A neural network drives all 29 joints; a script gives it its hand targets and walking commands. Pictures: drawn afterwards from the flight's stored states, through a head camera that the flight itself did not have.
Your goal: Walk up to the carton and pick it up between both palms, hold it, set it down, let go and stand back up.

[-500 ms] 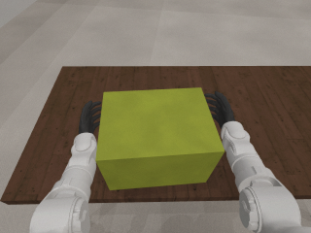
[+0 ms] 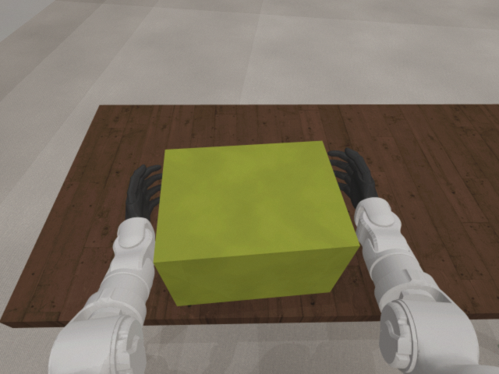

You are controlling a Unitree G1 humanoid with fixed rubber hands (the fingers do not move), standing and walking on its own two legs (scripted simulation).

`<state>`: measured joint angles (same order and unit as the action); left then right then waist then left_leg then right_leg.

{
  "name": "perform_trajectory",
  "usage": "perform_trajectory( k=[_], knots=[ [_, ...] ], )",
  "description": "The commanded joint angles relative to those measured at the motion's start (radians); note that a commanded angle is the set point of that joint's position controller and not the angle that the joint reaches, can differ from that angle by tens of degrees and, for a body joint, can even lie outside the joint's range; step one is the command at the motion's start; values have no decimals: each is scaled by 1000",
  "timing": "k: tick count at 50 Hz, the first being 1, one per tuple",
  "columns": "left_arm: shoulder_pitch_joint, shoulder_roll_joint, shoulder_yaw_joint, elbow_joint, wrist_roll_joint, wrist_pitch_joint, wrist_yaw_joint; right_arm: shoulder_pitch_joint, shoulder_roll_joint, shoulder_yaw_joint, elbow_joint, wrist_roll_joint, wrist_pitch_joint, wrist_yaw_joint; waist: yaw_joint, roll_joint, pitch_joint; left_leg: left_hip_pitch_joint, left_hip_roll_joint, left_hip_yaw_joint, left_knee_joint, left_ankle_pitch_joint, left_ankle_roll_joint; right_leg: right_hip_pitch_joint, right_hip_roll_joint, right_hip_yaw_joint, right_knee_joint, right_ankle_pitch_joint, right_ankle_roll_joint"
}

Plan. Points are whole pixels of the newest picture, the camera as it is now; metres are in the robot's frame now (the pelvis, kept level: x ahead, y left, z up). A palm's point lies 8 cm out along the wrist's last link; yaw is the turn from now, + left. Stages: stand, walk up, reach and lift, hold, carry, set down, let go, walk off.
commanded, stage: set down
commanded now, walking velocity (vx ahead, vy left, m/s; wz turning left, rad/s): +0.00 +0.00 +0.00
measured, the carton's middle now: (250, 223) +0.38 +0.02 +0.00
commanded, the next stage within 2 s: none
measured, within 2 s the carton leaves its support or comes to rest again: neither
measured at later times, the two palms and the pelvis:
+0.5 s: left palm (143, 228) +0.36 +0.21 +0.00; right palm (356, 201) +0.41 -0.16 +0.03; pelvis -0.01 +0.01 +0.00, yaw +0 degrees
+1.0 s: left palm (127, 256) +0.29 +0.22 +0.02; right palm (393, 239) +0.35 -0.22 +0.02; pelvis -0.04 +0.00 +0.00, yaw +0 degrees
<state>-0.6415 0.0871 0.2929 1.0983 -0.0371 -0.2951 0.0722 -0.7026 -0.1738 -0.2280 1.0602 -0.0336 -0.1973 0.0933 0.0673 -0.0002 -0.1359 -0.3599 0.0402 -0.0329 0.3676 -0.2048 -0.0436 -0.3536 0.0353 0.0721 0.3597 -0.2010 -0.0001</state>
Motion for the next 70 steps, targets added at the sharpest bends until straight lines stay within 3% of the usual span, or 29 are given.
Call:
perform_trajectory(
  k=[1, 6, 13, 22, 29, 32, 33, 34, 35, 37, 38, 39, 40, 41, 42, 45, 47, 51, 52, 53, 55, 56, 58, 59, 61, 64, 68, 69, 70],
  knots=[
    [-486, -339, -60, -59, 210, -10, -71, -440, 372, 120, 110, -91, -78, 52, 75, -34, -282, 1, -33, 142, 2, 344, 4, 208, -48, -91, 23, 348, 38],
    [-452, -240, -12, -84, 211, 4, -44, -435, 292, 140, 51, -48, -89, 11, 91, -69, -233, -52, -38, 140, 6, 312, 23, 291, -50, -83, 36, 398, 55],
    [-485, 124, -81, -157, 25, 42, 78, -532, -158, 285, 60, 270, -63, -64, 131, 5, -407, -13, -33, 147, 81, 453, -28, 242, 11, -61, 71, 485, 20],
    [-476, 170, -170, -190, -134, 32, 107, -581, -316, 355, -58, 439, -75, -61, 124, -19, -637, 56, -8, 151, 152, 530, -57, 47, 36, -77, 84, 401, -2],
    [-450, 178, -178, -401, -154, 26, 119, -526, -391, 297, -87, 446, -86, -45, 100, 68, -806, 199, 4, 127, 216, 764, -109, -32, 72, -98, 89, 439, -30],
    [-166, 105, -191, -566, -142, 88, 106, -363, -422, 315, -258, 476, -117, -30, 97, 42, -904, 277, 6, 103, 240, 925, -104, 63, 86, -101, 108, 676, -23],
    [-212, 134, -183, -493, -134, 113, 99, -405, -436, 311, -212, 458, -114, -42, 112, 49, -800, 280, 6, 87, 238, 921, -92, -38, 84, -111, 90, 581, -16],
    [-55, 106, -175, -596, -128, 139, 84, -269, -441, 323, -287, 463, -126, -36, 85, 35, -826, 336, 8, 84, 226, 993, -93, 64, 93, -112, 81, 710, -17],
    [-169, 110, -173, -485, -128, 164, 73, -386, -446, 296, -193, 441, -107, -32, 77, 38, -715, 291, 0, 76, 208, 922, -84, -8, 79, -111, 59, 611, -12],
    [20, 68, -191, -656, -117, 207, 69, -240, -457, 289, -256, 430, -132, -16, 42, 40, -708, 470, 22, 30, 221, 1056, -63, -87, 81, -127, 46, 641, -6],
    [-49, 111, -174, -632, -113, 211, 65, -265, -448, 323, -240, 447, -130, -12, 71, 24, -719, 382, 0, 70, 210, 978, -62, -20, 74, -99, -6, 623, -33],
    [71, 67, -201, -695, -117, 222, 50, -172, -463, 303, -317, 436, -137, -23, 15, -22, -713, 365, -12, 65, 189, 946, -52, 90, 75, -102, 34, 787, -21],
    [6, 135, -126, -628, -122, 239, 49, -220, -442, 328, -374, 438, -130, -29, 77, -83, -711, 208, -45, 88, 167, 868, -16, 178, 46, -79, 84, 886, 8],
    [206, 82, -149, -726, -103, 251, 38, -50, -461, 332, -404, 442, -144, -27, 42, -103, -671, 166, -50, 87, 127, 845, 2, 349, 33, -77, 128, 1100, 19],
    [57, 115, -143, -670, -85, 247, 26, -158, -457, 309, -415, 416, -139, -33, 20, -137, -653, -18, -70, 98, 62, 660, 28, 444, 13, -63, 137, 1067, 26],
    [222, 74, -128, -874, -49, 238, 21, 0, -464, 327, -467, 443, -145, -17, 22, -111, -672, 142, -53, 81, 47, 734, 20, 464, 28, -69, 132, 1081, 47],
    [101, 114, -126, -841, -47, 235, 16, -95, -497, 307, -449, 463, -118, -4, 44, -99, -652, 235, -50, 96, 65, 652, -4, 357, 39, -72, 71, 798, 39],
    [151, 140, -147, -833, -83, 226, 8, -66, -459, 315, -593, 482, -98, 3, 35, -197, -545, 139, -60, 109, 45, 487, 22, 448, 35, -54, 60, 655, 55],
    [156, 157, -154, -898, -77, 213, 13, -17, -472, 305, -593, 499, -97, 5, 27, -151, -549, 160, -66, 101, 36, 457, 15, 445, 33, -60, 64, 609, 52],
    [-3, 213, -130, -809, -112, 197, 12, -163, -431, 276, -629, 465, -80, 0, 55, -204, -545, 23, -69, 107, 33, 281, 39, 399, 10, -28, 59, 385, 59],
    [70, 180, -205, -838, -145, 181, 34, -44, -425, 258, -603, 456, -54, 18, 12, -177, -488, 78, -46, 86, 16, 213, 40, 303, 29, -45, 48, 169, 30],
    [-97, 230, -197, -754, -171, 178, 48, -195, -436, 219, -566, 437, -43, 24, 32, -163, -446, 22, -47, 94, 23, 77, 38, 203, 18, -42, 40, -28, 23],
    [107, 184, -244, -819, -181, 198, 69, -4, -454, 222, -580, 456, -27, 47, 16, -144, -436, 130, -32, 77, 15, 100, 25, 196, 36, -64, 17, -50, -3],
    [-63, 200, -251, -617, -186, 214, 70, -124, -442, 204, -442, 431, 7, 50, 16, -120, -309, 27, -50, 71, -3, -89, 32, 107, 20, -43, -2, -251, -16],
    [-147, 195, -267, -588, -197, 232, 77, -183, -423, 179, -422, 387, 38, 52, 14, -205, -308, 90, -65, 45, 52, -196, 34, 3, -30, -25, -26, -394, -47],
    [-118, 183, -276, -645, -195, 245, 79, -128, -431, 171, -466, 374, 40, 34, 6, -253, -334, 301, -101, 23, 188, -96, 13, -230, -114, 12, -68, -454, -101],
    [-139, 189, -310, -728, -204, 245, 106, -132, -405, 166, -400, 372, 56, 50, -4, -173, -284, 275, -93, 24, 156, -143, 16, -235, -94, -18, -28, -438, -96],
    [69, 124, -309, -889, -158, 251, 120, 62, -446, 145, -424, 387, 33, 62, -5, -147, -342, 388, -71, -1, 137, -61, -4, -179, -62, -52, -21, -290, -105],
    [24, 135, -309, -838, -142, 265, 136, 2, -471, 127, -361, 388, 46, 67, -2, -72, -285, 321, -57, -9, 89, -187, -7, -153, -40, -61, 0, -290, -94]
  ],
)
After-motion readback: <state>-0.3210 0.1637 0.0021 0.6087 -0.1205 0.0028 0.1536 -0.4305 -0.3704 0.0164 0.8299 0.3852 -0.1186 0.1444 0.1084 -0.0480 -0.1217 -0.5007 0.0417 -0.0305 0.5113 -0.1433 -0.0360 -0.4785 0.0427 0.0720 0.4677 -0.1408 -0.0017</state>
